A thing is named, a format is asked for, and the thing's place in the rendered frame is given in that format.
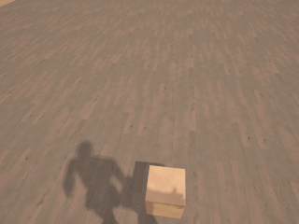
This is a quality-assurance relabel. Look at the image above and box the carton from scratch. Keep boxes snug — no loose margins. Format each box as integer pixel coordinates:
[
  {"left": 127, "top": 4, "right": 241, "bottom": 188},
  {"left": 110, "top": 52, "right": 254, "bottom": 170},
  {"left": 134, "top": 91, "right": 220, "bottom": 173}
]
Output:
[{"left": 145, "top": 165, "right": 186, "bottom": 218}]

